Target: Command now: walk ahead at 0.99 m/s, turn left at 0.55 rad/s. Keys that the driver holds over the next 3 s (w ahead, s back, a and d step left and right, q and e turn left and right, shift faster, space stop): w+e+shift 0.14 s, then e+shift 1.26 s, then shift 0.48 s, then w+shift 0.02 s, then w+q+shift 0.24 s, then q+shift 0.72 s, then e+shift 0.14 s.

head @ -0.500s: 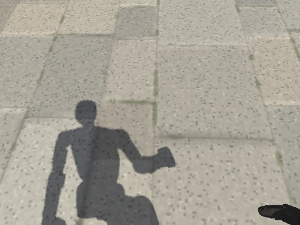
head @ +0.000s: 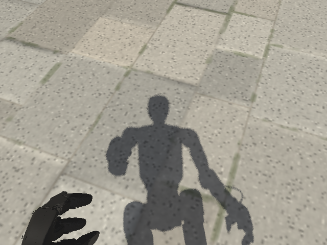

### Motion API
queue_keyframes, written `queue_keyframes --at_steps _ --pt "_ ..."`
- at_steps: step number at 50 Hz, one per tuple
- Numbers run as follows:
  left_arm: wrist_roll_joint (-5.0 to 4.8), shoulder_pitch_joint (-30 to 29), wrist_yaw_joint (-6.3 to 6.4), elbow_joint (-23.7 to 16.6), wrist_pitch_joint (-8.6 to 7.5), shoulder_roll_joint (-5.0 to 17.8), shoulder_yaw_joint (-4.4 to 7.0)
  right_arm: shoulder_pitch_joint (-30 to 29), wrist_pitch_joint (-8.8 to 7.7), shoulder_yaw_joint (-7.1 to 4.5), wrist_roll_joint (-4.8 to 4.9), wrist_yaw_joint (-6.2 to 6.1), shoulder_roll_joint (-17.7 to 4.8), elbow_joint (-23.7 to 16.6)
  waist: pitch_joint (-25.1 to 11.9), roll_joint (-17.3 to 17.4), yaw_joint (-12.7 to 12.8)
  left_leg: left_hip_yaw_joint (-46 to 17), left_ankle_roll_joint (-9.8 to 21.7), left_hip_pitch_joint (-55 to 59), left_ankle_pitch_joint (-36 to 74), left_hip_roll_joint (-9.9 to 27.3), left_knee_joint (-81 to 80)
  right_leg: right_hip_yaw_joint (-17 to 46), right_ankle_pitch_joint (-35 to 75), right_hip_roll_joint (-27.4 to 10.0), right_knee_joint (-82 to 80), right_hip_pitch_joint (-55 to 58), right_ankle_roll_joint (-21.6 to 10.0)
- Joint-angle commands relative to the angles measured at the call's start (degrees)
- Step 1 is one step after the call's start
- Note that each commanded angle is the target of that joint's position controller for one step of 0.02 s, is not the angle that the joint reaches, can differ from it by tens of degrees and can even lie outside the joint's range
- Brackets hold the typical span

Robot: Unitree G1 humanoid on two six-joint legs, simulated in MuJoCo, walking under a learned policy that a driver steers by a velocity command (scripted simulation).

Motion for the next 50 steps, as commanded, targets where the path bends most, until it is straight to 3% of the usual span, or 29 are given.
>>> queue_keyframes --at_steps 1,2,3,4,8,10,11,13,14,15,17,18,19,20,22,23,25,30,34,37,38,39,40,41,42,43,44,46,50 --pt "2.22 30.64 1.47 6.69 -0.23 20.15 7.58 0.77 -2.33 2.02 1.87 0.38 3.20 -8.46 -25.46 -27.57 10.53 5.90 -3.25 -39.79 -0.22 -1.16 45.45 48.18 -33.48 -23.44 -14.84 54.76 -11.18" --pt "1.18 23.08 0.30 5.42 0.07 13.99 7.37 -1.34 -1.52 2.23 -0.16 -0.10 -0.96 -6.19 -17.27 -16.17 10.05 6.51 -2.07 -45.52 5.11 4.54 47.16 50.09 -42.47 -20.57 -16.92 48.20 -13.74" --pt "0.34 20.15 -0.34 5.56 0.14 9.20 6.47 -7.21 -1.02 1.90 -1.19 0.54 -2.70 -6.62 -10.98 -6.75 10.26 7.55 -2.59 -45.90 9.09 6.78 45.27 40.31 -38.48 -17.97 -16.04 40.90 -14.53" --pt "0.34 20.78 -0.71 7.37 0.07 7.62 6.20 -11.94 -1.01 2.11 -1.94 1.03 -2.61 -8.02 -6.76 -1.30 10.34 8.04 -2.97 -45.05 9.47 7.93 42.10 33.73 -30.19 -15.40 -16.27 34.34 -14.29" --pt "-1.16 25.73 -0.97 13.76 -1.21 5.82 5.18 -19.23 -0.26 4.09 -4.12 2.07 1.01 -13.64 0.77 -4.60 6.19 10.60 -6.09 -47.23 4.74 12.78 29.77 24.71 -9.55 -10.45 -18.56 24.31 -14.74" --pt "-0.95 24.02 -0.50 13.70 -1.43 8.01 5.78 -22.89 -0.98 5.45 -3.53 2.36 1.77 -16.25 2.36 -3.30 4.84 13.35 -8.43 -42.35 9.31 13.30 16.44 18.27 9.91 -8.90 -19.79 18.05 -14.25" --pt "-0.80 21.87 -0.53 13.42 -1.20 9.36 6.35 -23.85 -1.43 6.40 -2.73 2.84 3.21 -16.68 1.93 -3.81 4.17 15.35 -8.94 -32.81 14.63 11.83 7.18 13.05 14.86 -5.86 -20.10 11.99 -12.18" --pt "-1.54 23.67 -1.34 14.10 -0.94 11.86 7.39 -23.80 -1.33 6.23 -1.42 3.04 2.47 -15.79 -0.76 -5.67 4.96 17.84 -9.52 -18.86 25.95 7.65 1.78 11.67 18.42 -4.46 -20.75 8.20 -9.94" --pt "-5.90 21.88 0.09 11.06 -1.61 13.65 8.13 -23.37 -2.72 4.18 1.84 1.52 -1.42 -15.62 -1.71 -3.54 3.69 12.26 -9.69 -16.26 28.78 8.68 -3.04 13.92 13.18 -5.39 -17.77 10.56 -9.39" --pt "-6.29 21.94 0.65 11.09 -1.78 14.16 8.26 -23.12 -2.88 3.43 1.66 0.56 -3.36 -15.21 -3.48 -2.54 2.76 12.00 -9.42 -13.59 31.56 8.43 -6.45 13.54 15.19 -4.83 -14.49 12.84 -7.96" --pt "-5.25 22.22 0.85 10.09 -1.10 12.19 8.20 -16.21 -2.63 2.11 -0.52 -0.97 -4.64 -13.67 -8.46 -2.93 -0.80 11.55 -8.28 -2.74 37.68 10.82 -8.81 11.72 16.09 -0.07 0.10 11.73 -3.10" --pt "-3.90 22.11 0.83 8.13 -0.63 7.29 6.86 -8.57 -2.22 1.34 -1.67 -1.71 -7.30 -12.86 -15.31 0.94 -3.16 4.58 -5.09 9.09 47.11 20.59 -5.80 9.11 -0.13 3.82 16.38 4.02 -0.13" --pt "-3.69 34.78 0.90 9.01 0.15 0.24 4.93 -7.62 -0.87 1.57 -2.83 -1.57 -8.33 -13.85 -26.53 15.93 2.70 -12.76 3.63 18.59 66.34 38.50 -3.17 7.20 -39.28 7.41 36.32 -4.31 1.81" --pt "-4.93 38.62 1.12 8.83 1.25 4.84 5.36 -10.56 0.39 1.09 -0.81 -0.94 -7.23 -14.49 -29.18 17.64 4.26 -19.59 6.68 15.90 53.99 38.93 -7.47 6.33 -36.47 3.38 45.22 -6.78 2.53" --pt "-4.70 29.71 2.39 7.61 3.22 7.91 6.80 -17.83 1.16 2.11 0.67 -1.01 -0.92 -14.94 -14.37 7.37 5.38 -5.67 4.38 1.89 47.33 32.51 -11.64 1.13 -28.25 -0.95 47.00 -11.96 4.00" --pt "-4.06 28.85 2.79 7.47 4.25 8.21 7.36 -20.38 1.19 2.39 0.34 -0.91 0.57 -14.89 -11.26 5.48 7.05 -0.88 4.01 -4.49 48.79 30.52 -13.19 0.77 -26.45 -2.49 47.40 -10.03 4.78" --pt "-3.84 27.78 2.66 5.75 5.75 5.75 7.42 -24.07 0.78 1.70 -0.40 -1.09 0.67 -13.81 -7.28 6.99 9.67 6.78 3.39 -14.65 45.60 28.62 -17.37 0.34 -23.93 -5.06 43.23 -5.31 4.95" --pt "-3.16 19.53 0.66 1.43 5.82 3.13 6.61 -26.46 0.67 -0.04 0.24 -2.68 -2.08 -11.20 -8.04 5.44 8.95 18.21 2.85 -15.69 43.29 27.82 -19.48 -1.66 -8.36 -5.87 22.50 0.56 2.90" --pt "-3.35 14.94 -1.91 -0.63 6.92 5.98 7.32 -26.07 1.14 -1.11 2.01 -1.93 -4.30 -9.73 -6.91 5.34 7.86 23.54 0.26 -14.28 39.44 28.36 -16.31 -4.99 -5.13 -4.15 11.70 6.23 -0.21" --pt "-3.23 14.51 -2.43 -1.99 7.56 8.12 8.59 -24.54 1.56 -1.92 3.40 -1.10 -5.41 -8.67 -6.45 3.56 8.97 26.58 -3.49 -12.73 38.38 28.02 -7.55 -7.84 -5.29 -1.06 2.81 11.66 -3.78" --pt "-2.84 17.99 -1.79 -1.14 7.46 10.01 9.67 -22.60 1.76 -1.80 3.24 -0.79 -4.27 -8.00 -7.87 0.45 10.40 28.52 -5.85 -15.15 37.87 25.53 0.77 -7.85 -1.70 1.20 -0.76 18.42 -5.93" --pt "-2.75 22.40 -0.48 -1.26 7.14 16.97 11.80 -19.91 1.93 -1.53 1.65 -0.43 -3.09 -8.55 -8.50 -12.39 11.48 31.12 -10.79 -27.20 20.44 19.78 17.75 6.11 26.24 -6.30 -5.39 29.41 -10.87" --pt "-0.90 19.81 -0.30 -3.79 6.46 22.64 12.19 -18.83 1.98 -0.27 -0.50 -0.32 -0.41 -12.10 -14.87 -23.71 7.47 23.97 -14.34 -45.48 -13.23 9.73 34.73 31.99 27.64 -19.04 -7.17 39.67 -24.19" --pt "-1.13 19.10 -1.19 -4.97 5.25 17.91 11.04 -22.66 2.22 -0.96 -0.19 -0.23 -3.88 -11.26 -19.17 -11.80 11.44 12.56 -13.15 -46.36 -11.63 10.62 38.78 31.49 17.96 -18.67 -10.08 38.24 -23.46" --pt "-1.64 17.39 -1.26 -4.67 4.43 16.83 10.44 -24.79 2.22 -1.07 1.23 -0.39 -4.26 -12.13 -15.15 -8.51 10.17 11.57 -11.58 -46.92 -6.73 11.17 37.63 26.96 12.16 -16.72 -11.04 33.79 -20.71" --pt "-2.88 14.77 -0.80 -4.60 4.42 15.38 10.21 -24.05 2.21 -1.00 0.78 -1.00 -3.58 -11.31 -11.98 -4.32 8.17 11.01 -11.21 -46.46 -2.49 12.33 33.53 23.47 6.20 -13.33 -11.32 29.79 -17.35" --pt "-3.46 11.36 -0.13 -5.42 5.02 14.10 9.71 -23.63 2.37 -1.20 0.13 -1.59 -4.22 -10.98 -10.01 -4.41 6.66 10.82 -11.33 -44.76 0.84 12.73 28.97 21.03 4.04 -11.54 -11.50 25.35 -15.42" --pt "-2.28 8.17 1.00 -6.97 5.81 13.31 9.34 -22.48 2.60 -1.03 0.20 -1.50 -3.31 -10.05 -10.19 -5.93 5.05 11.56 -12.38 -38.69 4.63 10.61 23.83 18.45 6.24 -8.23 -11.33 19.45 -14.48" --pt "-2.83 8.90 1.96 -6.77 6.48 13.82 9.91 -22.32 2.68 0.02 0.89 -1.16 -0.65 -9.26 -12.29 -5.98 5.89 10.14 -13.88 -33.45 7.84 7.51 11.14 20.70 3.25 -6.32 -9.64 18.43 -13.75"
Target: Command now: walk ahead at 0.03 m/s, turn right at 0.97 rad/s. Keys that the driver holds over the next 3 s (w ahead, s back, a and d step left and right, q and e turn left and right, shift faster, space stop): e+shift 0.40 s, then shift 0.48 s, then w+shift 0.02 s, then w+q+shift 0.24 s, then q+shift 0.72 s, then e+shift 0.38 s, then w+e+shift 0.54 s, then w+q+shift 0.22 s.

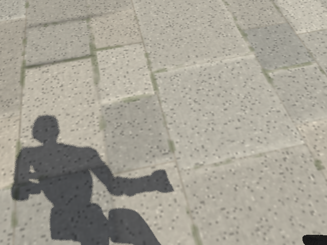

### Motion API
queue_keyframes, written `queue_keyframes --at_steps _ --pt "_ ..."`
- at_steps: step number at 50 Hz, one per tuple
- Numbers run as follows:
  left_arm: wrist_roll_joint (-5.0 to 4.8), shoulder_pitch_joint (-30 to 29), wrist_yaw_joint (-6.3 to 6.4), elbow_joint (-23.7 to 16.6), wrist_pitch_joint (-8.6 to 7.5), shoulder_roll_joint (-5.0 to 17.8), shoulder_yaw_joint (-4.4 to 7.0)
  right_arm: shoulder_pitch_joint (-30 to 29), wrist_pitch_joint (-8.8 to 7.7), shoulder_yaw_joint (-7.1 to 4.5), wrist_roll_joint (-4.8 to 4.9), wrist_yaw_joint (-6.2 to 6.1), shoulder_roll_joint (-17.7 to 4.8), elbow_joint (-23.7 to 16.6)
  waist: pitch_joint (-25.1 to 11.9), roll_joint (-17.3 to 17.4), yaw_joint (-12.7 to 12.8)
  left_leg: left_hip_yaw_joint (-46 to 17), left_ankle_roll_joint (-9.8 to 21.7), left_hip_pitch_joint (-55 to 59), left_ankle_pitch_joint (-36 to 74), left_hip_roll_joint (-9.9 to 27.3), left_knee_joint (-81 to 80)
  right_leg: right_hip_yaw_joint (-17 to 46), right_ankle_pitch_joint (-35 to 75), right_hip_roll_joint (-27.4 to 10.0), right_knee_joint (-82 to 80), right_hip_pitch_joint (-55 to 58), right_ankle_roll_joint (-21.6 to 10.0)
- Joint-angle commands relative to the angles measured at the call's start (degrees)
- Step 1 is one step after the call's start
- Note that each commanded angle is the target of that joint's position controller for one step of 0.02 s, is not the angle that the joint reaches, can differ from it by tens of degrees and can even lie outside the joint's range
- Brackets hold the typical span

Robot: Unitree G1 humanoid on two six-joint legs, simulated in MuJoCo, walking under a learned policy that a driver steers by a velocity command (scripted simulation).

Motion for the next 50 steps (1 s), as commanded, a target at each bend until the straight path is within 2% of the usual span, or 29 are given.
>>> queue_keyframes --at_steps 1,5,7,8,9,10,11,12,14,17,21,24,26,28,29,30,31,32,33,34,35,38,41,44,45,46,47,49,50 --pt "-0.32 -2.80 1.00 -5.10 -0.31 10.38 3.53 2.03 -0.37 -0.82 0.34 0.15 -3.83 -2.29 -13.99 -6.18 -1.08 -0.55 -0.76 3.78 3.40 -2.47 -7.65 17.59 5.57 -11.61 -6.62 10.00 -9.30" --pt "-0.41 -3.46 0.64 -5.27 0.23 9.86 3.56 2.60 -0.67 -1.51 0.61 0.80 -5.17 -2.55 -12.40 -9.77 -0.57 -1.37 0.45 8.76 3.91 -3.29 -15.98 23.09 -0.04 -10.31 -5.81 7.94 -7.54" --pt "-0.86 -5.20 0.56 -5.56 0.54 9.06 3.36 6.08 -1.06 -2.24 0.65 1.03 -5.80 -1.68 -11.67 -10.01 -2.65 -0.61 1.81 16.05 9.27 -2.32 -26.25 23.92 -2.47 -8.03 -3.15 4.95 -5.39" --pt "-0.97 -4.07 0.44 -5.50 0.62 7.01 2.76 8.03 -0.95 -3.15 0.16 0.75 -8.19 -1.27 -12.08 -6.39 -2.65 -3.91 3.97 22.40 11.47 3.61 -31.71 21.25 -10.26 -4.82 1.96 0.57 -2.84" --pt "-0.95 -1.58 0.20 -6.07 0.64 3.28 1.73 6.70 -0.18 -3.97 -0.93 0.18 -12.85 -1.98 -11.05 9.23 0.32 -18.34 10.59 27.16 10.77 16.36 -36.37 9.64 -25.96 3.47 14.49 -9.97 0.54" --pt "-0.63 0.53 -0.27 -6.22 -0.23 7.18 2.80 4.59 -0.31 -3.71 -2.96 0.10 -11.65 -2.90 -9.19 17.09 1.89 -27.99 17.13 21.98 11.69 23.39 -39.21 4.82 -27.20 2.75 28.41 -13.79 3.13" --pt "-0.62 1.49 -0.57 -4.52 -0.43 11.16 3.98 0.49 -0.41 -2.73 -2.70 -0.46 -8.02 -5.03 -7.60 13.11 2.47 -22.62 17.24 20.34 10.92 22.23 -38.54 3.26 -22.88 -1.12 35.53 -14.04 4.51" --pt "-0.81 1.91 -0.59 -2.94 -0.14 11.48 4.33 -1.90 -0.09 -2.18 -1.84 -1.15 -5.59 -5.88 -6.27 9.75 2.43 -15.33 14.78 18.84 9.12 17.78 -37.58 1.92 -18.71 -2.16 38.42 -13.51 5.39" --pt "-0.66 3.12 -0.57 -1.85 0.64 8.57 3.59 -2.31 0.49 -1.66 -0.60 -2.39 -4.75 -6.38 -5.47 7.22 1.61 -7.61 13.62 20.27 13.16 14.71 -36.44 -0.61 -14.19 -3.56 45.33 -15.61 7.09" --pt "-1.50 -1.50 -0.76 -3.81 0.64 5.52 2.15 2.54 1.11 -1.89 -1.31 -2.96 -5.99 -5.64 -5.58 7.62 -1.95 -1.01 15.08 25.33 18.82 14.65 -36.88 -5.19 -11.72 -6.70 40.38 -17.98 8.65" --pt "-0.75 -4.34 -1.26 -5.23 0.52 3.50 1.08 5.52 1.66 -2.99 -1.23 -2.11 -8.61 -5.03 -8.29 8.78 -4.32 2.86 16.58 29.38 22.60 17.66 -36.28 -6.60 -14.23 -9.49 29.65 -13.72 9.30" --pt "-0.32 -2.77 -1.48 -4.42 0.59 3.10 0.79 4.33 1.73 -3.57 -0.34 -0.65 -10.22 -4.87 -9.49 9.83 -3.16 6.35 16.25 25.52 26.80 17.86 -34.90 -9.68 -16.14 -7.37 20.06 -3.56 7.67" --pt "-0.31 -1.30 -1.65 -3.74 0.92 3.55 1.08 4.33 1.37 -3.63 0.94 0.07 -10.45 -4.38 -9.88 10.80 -2.12 6.41 15.43 26.01 28.53 18.79 -32.61 -10.09 -14.61 -6.27 12.45 0.52 6.01" --pt "-0.26 3.37 -1.78 -1.53 1.12 3.57 1.54 3.66 1.16 -3.17 2.51 0.32 -9.14 -3.65 -10.40 9.69 0.91 8.63 11.87 23.12 28.06 17.60 -26.80 -11.06 -4.90 -4.35 -2.49 10.42 2.68" --pt "-0.21 5.23 -1.40 -0.70 1.05 5.62 2.20 7.37 0.89 -2.30 2.18 0.63 -6.20 -2.07 -11.15 4.26 0.80 12.15 7.51 16.90 21.55 15.02 -20.72 -7.43 4.22 -5.48 -7.32 19.41 0.78" --pt "-0.05 6.62 -0.50 -1.57 0.73 11.45 3.22 8.25 0.61 -0.44 -1.55 1.19 -1.55 -3.85 -12.98 -13.84 -0.83 16.49 1.47 1.16 -8.33 8.60 -4.11 11.82 28.72 -20.79 -6.04 30.77 -4.24" --pt "2.14 3.96 -0.71 -2.86 -0.31 13.07 3.11 4.94 0.70 -1.20 -1.38 0.46 -3.93 -5.29 -14.26 -16.71 1.20 10.55 -0.94 -5.91 -17.94 4.47 7.72 18.61 31.82 -29.55 -5.93 23.90 -15.90" --pt "2.74 3.72 -1.23 -2.45 -1.41 9.66 2.20 1.99 1.16 -2.12 0.08 -0.22 -7.15 -4.96 -13.54 -10.24 3.49 6.59 -0.72 -4.94 -15.46 5.31 13.13 14.06 26.97 -25.85 -7.18 20.95 -15.91" --pt "2.33 1.29 -1.26 -1.17 -2.19 7.89 1.48 2.31 1.51 -2.15 0.78 -0.56 -6.55 -4.69 -11.05 -9.37 1.56 5.45 -0.07 -5.12 -11.30 5.60 13.01 9.67 21.92 -21.98 -7.48 18.81 -12.75" --pt "1.49 -1.28 -1.05 -0.95 -2.45 6.58 1.12 3.93 1.89 -2.19 0.37 -1.07 -6.12 -3.21 -10.32 -7.52 0.31 4.91 -0.17 -4.72 -7.35 5.99 11.92 7.22 17.80 -19.36 -7.60 18.24 -10.16" --pt "0.85 -3.40 -0.83 -0.74 -2.56 5.58 0.55 5.05 2.24 -2.28 -0.24 -1.28 -6.33 -2.76 -9.56 -8.02 -0.68 5.18 -0.73 -3.24 -3.63 5.51 12.04 5.60 20.27 -18.42 -7.62 16.42 -9.50" --pt "1.36 -5.21 -0.33 0.18 -2.90 2.69 -0.70 8.07 2.37 -1.66 0.19 -1.03 -4.46 -1.54 -10.80 -7.85 -2.29 5.25 -1.50 2.82 1.46 4.79 6.90 2.42 21.14 -16.24 -7.92 14.75 -9.21" --pt "1.35 -4.80 -0.42 1.70 -2.74 3.00 -0.60 5.79 2.43 -0.46 0.04 -0.81 -2.50 -2.21 -9.50 -7.97 -0.60 5.44 -1.13 7.73 0.52 4.76 -5.30 3.21 15.05 -16.04 -7.82 14.14 -9.40" --pt "1.32 -4.01 -0.94 3.63 -2.52 3.44 -0.61 5.75 2.48 -0.38 0.27 -0.62 -3.45 -2.40 -7.97 -8.43 0.33 5.85 -0.25 11.76 -1.46 4.15 -12.83 6.52 9.16 -16.96 -7.83 12.57 -10.56" --pt "0.82 -2.61 -1.02 4.64 -2.43 3.31 -0.73 7.42 2.25 -0.16 0.37 -0.35 -3.27 -1.88 -9.34 -7.83 0.22 7.14 0.54 14.27 0.16 3.43 -16.25 7.65 -5.92 -16.34 -9.93 12.07 -10.22" --pt "-0.12 -1.09 -1.08 5.47 -2.20 6.50 0.30 9.74 1.88 -0.33 1.01 0.13 -4.09 -0.87 -8.55 -8.69 0.20 10.79 2.03 15.47 1.45 1.29 -17.10 9.06 -24.40 -16.70 -12.23 10.73 -9.72" --pt "-0.46 -0.82 -0.98 5.99 -2.30 7.81 0.71 11.52 1.49 -0.42 1.49 0.56 -4.52 0.10 -6.65 -9.16 -0.29 11.90 4.05 17.48 0.03 0.93 -16.79 10.37 -36.82 -17.26 -13.82 6.59 -8.82" --pt "-0.46 -3.97 -0.91 6.05 -3.35 5.71 0.18 16.08 0.41 -0.15 2.27 0.94 -3.54 2.40 -1.85 -7.21 -3.74 11.19 9.00 21.77 -4.41 1.40 -21.07 8.81 -41.85 -16.78 -12.58 -0.59 -6.52" --pt "-0.53 -7.13 -0.84 5.21 -4.16 3.07 -0.31 21.24 -0.40 -0.19 2.29 0.99 -3.55 4.74 -0.12 -2.74 -6.00 6.06 11.86 25.50 -6.95 4.07 -26.06 4.33 -37.22 -14.26 -4.12 -5.11 -4.28"
Over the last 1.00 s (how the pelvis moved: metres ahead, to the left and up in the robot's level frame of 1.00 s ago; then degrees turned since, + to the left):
0.48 -0.05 0.03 -41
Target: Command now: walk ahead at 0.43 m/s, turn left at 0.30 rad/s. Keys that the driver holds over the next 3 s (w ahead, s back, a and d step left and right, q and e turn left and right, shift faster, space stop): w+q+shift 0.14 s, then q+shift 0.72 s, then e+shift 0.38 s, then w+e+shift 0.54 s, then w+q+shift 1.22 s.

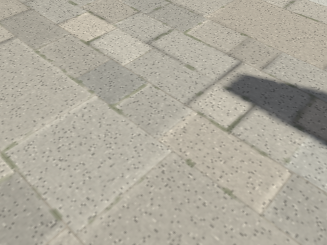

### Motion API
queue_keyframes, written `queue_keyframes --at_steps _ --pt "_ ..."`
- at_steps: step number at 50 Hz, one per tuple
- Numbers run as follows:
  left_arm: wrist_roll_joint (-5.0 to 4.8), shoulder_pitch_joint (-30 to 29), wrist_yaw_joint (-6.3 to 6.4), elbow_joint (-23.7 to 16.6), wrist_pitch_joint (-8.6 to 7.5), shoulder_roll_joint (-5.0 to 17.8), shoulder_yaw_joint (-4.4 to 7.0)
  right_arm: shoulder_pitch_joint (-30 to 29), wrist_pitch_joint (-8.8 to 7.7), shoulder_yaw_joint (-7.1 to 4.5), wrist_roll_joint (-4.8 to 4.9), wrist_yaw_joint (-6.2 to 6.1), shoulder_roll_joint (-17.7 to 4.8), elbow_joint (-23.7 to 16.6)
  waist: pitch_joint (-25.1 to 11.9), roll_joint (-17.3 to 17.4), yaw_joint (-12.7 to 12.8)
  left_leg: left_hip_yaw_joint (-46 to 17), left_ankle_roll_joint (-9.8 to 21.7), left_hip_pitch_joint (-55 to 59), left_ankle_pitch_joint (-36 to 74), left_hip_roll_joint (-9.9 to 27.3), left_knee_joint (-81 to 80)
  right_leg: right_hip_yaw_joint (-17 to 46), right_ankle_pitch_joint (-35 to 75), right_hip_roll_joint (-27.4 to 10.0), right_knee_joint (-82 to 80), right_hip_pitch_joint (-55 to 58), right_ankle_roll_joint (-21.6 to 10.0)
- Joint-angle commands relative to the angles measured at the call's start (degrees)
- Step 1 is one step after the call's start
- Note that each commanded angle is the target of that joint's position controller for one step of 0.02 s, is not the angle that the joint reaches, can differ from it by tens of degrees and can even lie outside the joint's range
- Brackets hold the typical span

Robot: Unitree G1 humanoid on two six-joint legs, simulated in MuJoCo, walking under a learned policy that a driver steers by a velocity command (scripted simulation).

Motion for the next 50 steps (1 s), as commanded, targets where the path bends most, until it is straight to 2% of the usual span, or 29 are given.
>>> queue_keyframes --at_steps 1,2,3,4,5,6,7,8,9,12,15,17,18,19,20,21,22,25,30,35,37,38,39,40,41,42,43,45,50 --pt "-0.34 -9.68 0.15 -6.45 -3.14 3.87 1.99 16.15 -2.83 -2.21 0.04 0.01 -8.86 3.56 5.68 7.93 -5.23 -20.78 10.72 12.12 -17.90 11.17 -14.64 2.64 -16.48 -4.26 10.24 -22.46 0.25" --pt "-2.44 -14.49 -0.19 -10.12 -5.30 4.01 1.74 16.39 -4.36 -3.37 -0.90 0.74 -13.13 2.65 10.28 14.84 -6.14 -48.61 18.74 13.88 -30.91 20.58 -27.78 2.22 -13.14 1.51 20.92 -35.68 1.93" --pt "-3.31 -14.26 -0.41 -9.96 -6.98 6.46 2.40 11.30 -5.58 -3.06 -1.78 0.48 -12.03 0.45 12.55 10.30 -4.04 -50.07 18.45 14.10 -28.22 21.76 -28.81 7.66 -8.33 -1.99 26.45 -39.86 1.40" --pt "-2.47 -12.88 -0.92 -9.20 -7.99 7.28 2.60 8.98 -6.25 -2.60 -1.63 0.27 -9.92 -0.67 11.33 8.81 -2.37 -45.06 16.41 15.47 -20.92 19.26 -27.05 8.42 -2.84 -2.77 27.63 -40.42 1.19" --pt "-0.74 -11.83 -1.20 -8.32 -8.52 7.37 2.77 9.20 -6.23 -2.47 -0.86 0.14 -9.02 -1.24 8.66 6.58 -2.07 -39.74 14.71 16.89 -15.54 16.65 -25.95 7.59 0.12 -2.99 26.67 -39.15 1.39" --pt "6.53 -10.03 -2.71 -6.80 -5.53 8.52 2.56 8.85 -4.30 -3.51 -3.12 0.64 -11.13 0.06 7.92 3.97 -1.46 -31.51 11.74 12.94 -11.51 11.83 -26.51 4.42 3.92 -3.63 22.89 -33.38 2.74" --pt "6.44 -9.46 -3.40 -6.59 -4.04 6.97 2.52 9.51 -3.80 -3.22 -2.92 0.73 -9.45 -0.08 7.11 6.71 -1.74 -27.66 10.69 9.07 -6.27 8.55 -26.49 2.46 5.97 -2.46 21.53 -27.80 4.12" --pt "-0.56 -12.53 -2.44 -8.56 -6.48 5.35 2.84 11.49 -4.26 -1.32 0.52 -0.57 -3.79 -1.74 7.28 6.69 -2.34 -27.84 11.32 8.89 -0.63 9.69 -25.71 4.51 7.83 -1.70 17.68 -26.16 4.95" --pt "-1.54 -14.57 -2.23 -8.76 -7.40 4.27 2.10 12.06 -4.18 -1.22 0.71 -1.36 -3.74 -1.42 7.75 6.36 -2.50 -25.84 10.98 9.46 5.04 8.25 -24.47 4.40 9.08 -0.59 12.95 -25.89 5.59" --pt "-0.19 -18.36 -2.15 -9.50 -8.34 2.98 1.83 12.63 -2.41 -3.37 -0.06 -2.86 -10.29 -2.86 6.83 8.34 -3.43 -21.84 8.57 4.98 19.54 5.06 -18.66 2.53 11.70 3.62 -0.61 -16.41 6.82" --pt "-1.37 -12.80 -1.83 -8.61 -7.22 6.95 3.84 11.10 -0.93 -4.26 0.90 -3.02 -11.09 -4.85 2.09 12.21 -0.01 -25.91 4.60 -1.20 24.86 4.98 -14.05 4.57 15.34 4.61 -4.18 0.11 6.96" --pt "-1.01 -4.80 -0.61 -7.09 -6.66 10.69 5.57 6.28 -1.08 -4.37 1.15 -3.03 -10.28 -7.99 -1.87 10.31 5.31 -25.21 0.03 -3.31 30.55 1.56 -3.93 5.60 18.79 1.31 -10.36 11.03 4.38" --pt "0.16 3.83 0.10 -5.96 -6.37 13.30 6.30 6.26 -1.11 -3.49 0.05 -2.85 -6.48 -9.56 -10.65 5.82 8.23 -22.38 -2.19 -8.14 21.94 -1.70 10.17 11.24 18.97 -7.05 -8.81 25.25 0.88" --pt "2.19 6.33 0.49 -6.04 -5.35 16.78 6.14 15.85 -1.00 -1.25 -1.17 -2.88 2.38 -10.81 -21.03 -15.03 3.14 -16.06 -4.66 -22.86 -19.02 -9.32 28.57 33.73 32.15 -26.08 -7.59 41.17 -7.83" --pt "2.22 3.99 0.03 -5.60 -4.53 14.19 5.52 21.30 -0.85 -2.23 0.38 -2.64 -4.32 -10.34 -22.28 -21.30 0.25 -14.33 -5.37 -26.55 -15.91 -2.71 38.76 43.60 26.37 -29.91 -12.01 36.76 -11.78" --pt "1.88 -0.26 0.49 -7.14 -4.08 8.55 4.22 15.77 -0.14 -3.60 0.99 -2.77 -8.39 -9.75 -12.64 -14.64 1.15 -11.89 -6.28 -29.24 -10.34 -0.25 41.97 33.50 25.57 -25.44 -12.70 29.07 -10.51" --pt "1.33 -3.07 0.84 -6.83 -3.55 6.49 3.63 11.46 0.60 -4.10 0.64 -2.93 -9.71 -10.20 -7.03 -9.15 1.26 -9.35 -7.01 -28.85 -6.64 1.68 41.93 22.49 29.22 -22.01 -12.76 21.73 -9.03" --pt "1.80 -7.79 1.26 -4.84 -3.05 6.88 3.82 7.82 2.50 -4.03 0.06 -2.47 -6.90 -12.26 -0.89 -8.03 -0.98 -6.04 -7.79 -22.27 -1.82 4.97 37.77 8.45 31.77 -17.04 -16.34 6.58 -8.11" --pt "0.94 -9.82 0.91 -2.64 -3.28 10.58 5.21 1.44 3.12 -2.96 -0.42 -0.31 -5.36 -16.04 -1.89 -6.50 -0.46 -4.46 -5.97 -17.45 7.30 6.82 21.05 1.80 30.50 -20.04 -18.34 6.91 -9.64" --pt "-1.06 -9.80 -0.66 -1.74 -2.87 13.50 6.23 -2.72 4.51 -4.16 0.01 1.69 -8.92 -17.62 -1.18 -5.92 0.07 0.21 -2.34 -9.45 10.30 4.20 8.39 -4.80 25.76 -20.28 -13.12 7.89 -5.49" --pt "-1.98 -8.39 -0.96 -0.97 -2.30 12.70 6.20 -1.06 4.52 -5.31 -0.16 1.49 -10.24 -17.47 -2.01 -3.04 -1.60 2.26 0.32 -2.47 13.64 0.99 0.47 -8.22 23.18 -18.35 -4.24 6.98 -1.94" --pt "-1.52 -5.25 -1.38 0.09 -2.07 10.78 5.80 4.17 4.20 -6.87 -0.56 0.60 -13.48 -16.26 -3.95 2.92 -3.52 -1.04 3.27 7.72 21.56 0.17 -3.86 -10.70 19.72 -14.79 7.43 1.11 1.23" --pt "1.20 -4.13 -1.54 -2.52 -1.90 7.54 4.65 5.54 3.72 -8.83 -0.34 -0.59 -22.44 -17.70 -3.41 22.33 -1.20 -24.98 11.42 18.37 48.84 14.17 -6.96 -13.15 -14.94 -5.95 28.17 -17.80 6.65" --pt "1.96 -6.89 -1.09 -4.50 -2.05 8.37 4.29 3.80 1.62 -7.57 -2.65 0.13 -21.41 -20.04 -11.40 19.76 -2.17 -40.68 20.71 18.54 39.73 20.24 -11.34 2.11 -21.44 -0.71 39.35 -25.29 7.24" --pt "0.66 -9.88 -0.84 -4.65 -2.11 11.47 4.88 2.92 0.14 -6.70 -2.35 0.78 -18.21 -19.94 -10.20 11.53 -3.33 -35.44 19.02 17.38 35.23 18.86 -13.09 5.89 -17.15 -2.27 41.12 -26.60 6.00" --pt "0.24 -10.26 -0.49 -4.79 -2.34 11.26 4.80 1.56 -0.55 -6.27 -1.32 0.46 -16.91 -19.08 -7.19 8.87 -1.68 -31.83 16.03 14.72 30.51 15.92 -12.91 7.05 -12.23 -3.02 38.47 -26.72 4.73" --pt "0.96 -9.39 0.01 -3.88 -2.40 11.50 4.86 -0.66 -0.33 -5.83 -0.35 -0.03 -15.49 -19.21 -5.65 5.41 -0.28 -29.35 13.49 12.66 27.64 13.69 -12.70 7.70 -8.48 -4.08 34.90 -26.00 4.51" --pt "0.90 -5.90 0.00 -1.24 -1.54 12.34 4.93 -6.75 0.61 -4.11 -1.46 -1.51 -12.52 -20.98 -6.57 5.54 2.09 -21.88 11.86 6.35 37.13 12.60 -11.13 4.99 -3.56 -4.25 33.01 -18.67 5.72" --pt "0.20 -1.82 -0.50 1.80 0.00 5.65 1.87 -7.67 0.25 -1.06 -3.10 -1.78 -6.41 -17.80 -8.19 5.73 1.53 -12.02 10.08 1.49 36.08 9.46 -10.75 2.72 2.06 -6.12 16.99 -5.29 7.99"
Over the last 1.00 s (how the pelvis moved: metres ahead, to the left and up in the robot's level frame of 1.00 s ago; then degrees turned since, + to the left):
0.02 0.01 -0.01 -33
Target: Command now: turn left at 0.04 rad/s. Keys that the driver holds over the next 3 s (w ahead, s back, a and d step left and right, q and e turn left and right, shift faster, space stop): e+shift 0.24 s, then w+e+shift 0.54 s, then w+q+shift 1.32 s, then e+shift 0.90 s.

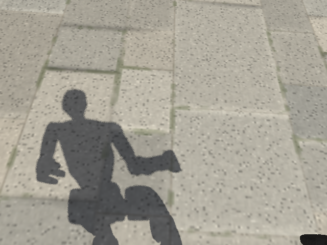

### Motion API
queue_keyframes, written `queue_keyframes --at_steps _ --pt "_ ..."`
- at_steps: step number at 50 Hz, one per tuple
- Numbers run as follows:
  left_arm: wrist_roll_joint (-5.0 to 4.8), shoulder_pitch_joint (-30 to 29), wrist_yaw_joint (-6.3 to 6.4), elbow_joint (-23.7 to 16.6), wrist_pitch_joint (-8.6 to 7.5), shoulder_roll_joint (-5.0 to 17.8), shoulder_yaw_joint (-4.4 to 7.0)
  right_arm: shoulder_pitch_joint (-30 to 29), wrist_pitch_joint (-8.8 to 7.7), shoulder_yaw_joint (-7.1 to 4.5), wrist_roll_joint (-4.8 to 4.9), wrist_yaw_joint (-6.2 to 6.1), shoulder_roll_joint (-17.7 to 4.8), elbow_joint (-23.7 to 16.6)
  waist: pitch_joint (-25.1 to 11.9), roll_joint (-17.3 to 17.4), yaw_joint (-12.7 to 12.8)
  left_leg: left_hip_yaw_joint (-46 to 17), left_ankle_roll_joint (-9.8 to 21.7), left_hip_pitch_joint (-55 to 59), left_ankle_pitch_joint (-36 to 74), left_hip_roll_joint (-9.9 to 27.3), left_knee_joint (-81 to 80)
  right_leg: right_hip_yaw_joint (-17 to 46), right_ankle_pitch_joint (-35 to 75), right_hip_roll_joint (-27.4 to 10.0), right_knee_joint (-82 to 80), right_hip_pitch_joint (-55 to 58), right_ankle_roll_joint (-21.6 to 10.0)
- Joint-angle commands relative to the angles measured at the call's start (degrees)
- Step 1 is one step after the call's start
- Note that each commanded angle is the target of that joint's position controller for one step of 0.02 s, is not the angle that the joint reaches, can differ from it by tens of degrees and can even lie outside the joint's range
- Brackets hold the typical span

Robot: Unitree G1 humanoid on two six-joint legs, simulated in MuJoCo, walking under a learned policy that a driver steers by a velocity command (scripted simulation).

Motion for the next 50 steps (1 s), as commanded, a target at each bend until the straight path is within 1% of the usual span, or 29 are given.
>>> queue_keyframes --at_steps 1,3,5,8,9,10,11,12,14,15,19,23,24,25,26,27,28,29,31,33,39,41,43,45,46,47,48,49,50 --pt "-0.28 3.07 -0.43 -1.46 0.33 0.37 -1.08 -1.51 -1.24 -0.60 -1.16 -0.06 -4.13 -2.04 -14.72 8.41 -0.78 -5.41 9.33 6.59 17.79 13.38 -6.50 -0.08 4.47 -2.52 -9.43 11.60 0.58" --pt "-0.72 2.07 -0.50 -2.41 0.71 3.35 -0.48 -1.58 -1.34 -1.09 -1.66 0.51 -6.26 -0.49 -10.81 9.79 -1.70 -5.95 9.75 3.76 8.48 14.50 -7.66 -1.37 3.96 -1.52 -11.54 12.92 -0.14" --pt "-1.12 1.64 -0.40 -3.67 0.77 6.05 0.32 -1.96 -0.91 -1.98 -1.05 0.40 -8.83 0.43 -7.40 10.20 -1.85 -7.12 9.95 4.21 5.92 16.14 -6.77 -2.74 1.08 -0.44 -12.74 10.11 -1.28" --pt "-1.00 5.04 -0.80 -3.64 0.39 4.99 0.39 -2.48 -0.30 -2.29 0.68 -0.56 -8.13 1.40 -7.07 8.87 -0.12 -5.97 7.54 7.08 9.53 16.61 -1.55 -4.11 5.58 0.38 -20.98 10.98 -3.85" --pt "-0.67 5.71 -0.89 -3.84 0.26 5.74 0.65 -1.35 -0.32 -2.40 1.15 -0.91 -7.30 1.96 -6.51 6.22 -0.08 -3.78 4.62 6.89 5.88 14.35 2.18 -1.38 14.03 -0.29 -26.15 11.98 -5.65" --pt "-0.50 6.82 -0.41 -4.24 0.01 10.41 1.95 -0.07 -0.63 -2.39 0.04 -1.24 -5.68 1.16 -7.11 -4.82 -1.93 2.79 -0.25 2.66 -1.09 7.97 13.20 10.76 30.92 -7.03 -30.17 14.97 -9.56" --pt "-0.53 7.47 -0.16 -4.71 -0.18 13.55 2.85 -4.66 -0.98 -2.02 -0.88 -1.44 -4.40 -1.27 -5.29 -14.01 -0.49 6.39 -5.23 -8.86 -13.82 -2.42 22.70 26.84 35.87 -14.24 -35.39 18.58 -19.38" --pt "1.07 11.76 -0.18 -4.33 -0.86 12.59 2.76 -9.24 -1.32 -1.87 -0.61 -1.65 -4.01 -2.75 -7.10 -14.64 3.80 0.38 -5.87 -16.86 -29.26 -3.66 34.15 34.53 34.65 -18.27 -39.43 23.63 -24.89" --pt "-1.17 13.48 0.17 -3.27 -2.19 9.25 2.45 -6.46 -2.31 -2.59 1.35 0.02 -4.48 -1.60 -10.34 -5.74 2.06 -4.33 -3.74 -21.05 -22.29 1.22 36.38 31.89 -5.41 -13.56 -41.12 28.91 -20.48" --pt "-2.27 12.12 0.45 -3.71 -2.19 8.56 2.21 -7.58 -3.05 -2.84 1.72 0.84 -5.06 -1.79 -7.87 -5.71 1.91 -3.81 -3.28 -22.42 -18.41 2.22 31.32 31.89 -17.13 -12.78 -43.51 27.73 -18.96" --pt "-1.70 12.12 2.23 -5.34 -1.27 8.55 2.30 -10.19 -6.83 -2.47 1.67 2.78 -2.20 -1.23 -7.01 -6.47 2.67 -0.92 -5.13 -12.04 -11.72 -0.50 15.27 27.35 -13.01 -7.15 -44.72 22.92 -16.96" --pt "-2.30 8.65 1.87 -8.48 -1.01 8.08 2.14 -6.83 -8.44 -2.76 2.94 2.90 -2.03 0.21 -6.12 -8.53 0.13 0.24 -6.56 1.73 -9.01 -2.37 2.19 26.89 -8.75 -3.78 -41.78 12.89 -16.18" --pt "3.11 6.38 -0.88 -7.54 0.49 12.11 4.02 -1.60 -5.56 -1.80 -1.29 2.55 -2.66 2.73 -7.30 -8.52 -1.10 3.90 -6.42 7.29 -8.96 -3.77 -1.31 22.68 -9.42 0.98 -38.39 10.21 -14.51" --pt "2.68 4.87 -1.77 -8.55 0.79 9.57 3.76 1.51 -4.67 -2.24 -1.39 1.53 -3.19 3.25 -6.57 -5.59 -3.39 4.04 -6.22 15.79 -4.89 -3.04 -5.34 22.02 -9.91 3.01 -34.23 3.12 -12.64" --pt "1.97 2.90 -1.88 -9.61 0.38 6.29 2.94 8.27 -4.61 -2.86 -1.03 0.46 -6.42 4.40 -7.89 -0.95 -7.05 0.28 -4.99 29.00 -6.17 2.38 -5.36 19.66 -12.38 5.46 -26.27 -8.78 -9.85" --pt "1.53 2.71 -1.68 -11.73 -0.34 -0.26 1.02 14.97 -4.99 -3.68 -1.83 -0.32 -12.31 4.37 -11.30 12.83 -9.43 -17.32 -2.58 34.09 -25.76 19.02 -12.70 11.46 -15.39 10.05 -7.71 -15.28 -8.21" --pt "0.98 1.51 -1.73 -14.71 -0.50 -1.14 -0.09 11.29 -4.86 -4.79 -3.20 -0.46 -17.59 4.07 -8.83 16.33 -6.14 -39.61 2.99 28.48 -41.29 30.01 -20.19 7.72 -9.03 7.16 2.28 -25.25 -7.44" --pt "1.78 0.18 -1.90 -14.59 -0.21 2.27 0.28 7.91 -5.08 -4.02 -3.08 0.00 -13.62 3.49 -6.00 9.30 -4.50 -37.95 5.21 24.61 -40.78 29.79 -18.69 7.62 -2.79 1.45 8.39 -26.04 -7.76" --pt "2.62 2.14 -3.82 -12.15 0.01 4.87 1.12 6.92 -5.63 -2.11 -1.85 0.62 -8.17 3.84 -5.14 7.19 -2.69 -20.94 2.61 21.34 -28.99 22.01 -17.55 5.89 2.95 0.04 10.64 -22.96 -6.50" --pt "2.78 1.90 -5.54 -11.60 0.69 4.98 1.10 9.46 -6.35 -1.66 -1.47 0.38 -7.73 5.69 -4.06 8.97 -2.89 -10.96 1.79 19.66 -19.87 18.39 -19.23 3.68 7.00 -0.86 14.49 -21.99 -5.42" --pt "2.54 -7.91 -6.69 -14.28 1.36 3.21 -0.49 16.14 -8.14 -1.32 -1.60 1.19 -6.20 10.54 1.81 7.30 -4.28 4.99 1.13 21.08 -4.52 17.84 -21.82 0.88 14.00 -2.21 9.04 -24.96 -5.80" --pt "2.57 -11.70 -7.10 -15.24 0.53 1.39 -1.80 18.88 -8.44 -0.86 -2.15 1.20 -5.30 12.51 4.28 6.25 -5.07 7.92 1.63 17.62 -0.71 17.30 -25.05 -1.24 14.31 -1.01 -1.37 -18.63 -7.58" --pt "2.60 -13.50 -6.99 -15.56 -0.22 0.46 -2.70 20.59 -7.98 -1.13 -1.72 1.06 -7.34 14.77 5.81 6.49 -4.84 10.15 2.77 17.37 13.27 18.26 -27.17 -5.45 10.60 1.44 -10.74 -10.73 -10.43" --pt "3.18 -9.18 -5.55 -13.99 -0.47 1.55 -2.40 21.48 -7.26 -1.39 -0.97 0.72 -10.87 17.39 0.97 8.97 -1.13 12.63 3.58 20.67 54.32 18.94 -17.25 -10.56 3.48 7.03 -15.27 2.66 -13.37" --pt "3.41 0.25 -4.51 -11.50 -0.63 3.26 -1.48 21.79 -6.72 -1.53 -0.78 0.63 -12.90 18.79 -5.17 10.69 4.39 12.02 3.74 20.38 68.95 19.85 -4.84 -10.45 0.69 9.00 -15.52 14.27 -14.65" --pt "3.50 14.57 -3.44 -7.26 -1.25 5.06 -0.28 19.64 -6.37 -1.58 0.20 0.57 -13.98 18.82 -12.28 10.45 12.44 11.92 3.21 13.00 66.10 18.28 11.40 -6.77 6.16 7.97 -21.87 32.84 -15.48" --pt "4.62 22.61 -2.10 -4.54 -1.62 11.04 1.53 19.13 -6.77 -0.42 0.19 1.16 -9.06 16.65 -20.70 4.97 14.13 9.53 2.78 -3.01 30.80 13.40 32.77 9.10 -6.94 -5.14 -22.95 51.56 -15.02" --pt "4.88 22.76 -1.37 -5.32 -2.47 16.38 2.36 22.03 -7.27 1.02 1.92 2.34 -1.21 12.74 -30.88 -10.11 8.60 1.25 1.96 -19.92 -20.19 4.12 52.84 37.49 -23.81 -23.55 -32.01 61.61 -15.09" --pt "4.22 23.00 -0.83 -4.69 -2.69 14.15 2.24 12.17 -7.39 -0.67 2.11 1.95 -7.46 11.81 -27.20 -0.56 12.18 -5.67 3.17 -21.62 -12.73 3.95 56.04 39.34 -18.98 -22.31 -39.20 51.55 -11.64"
Over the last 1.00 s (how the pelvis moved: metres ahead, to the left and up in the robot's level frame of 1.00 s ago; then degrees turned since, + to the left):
0.24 0.05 0.01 47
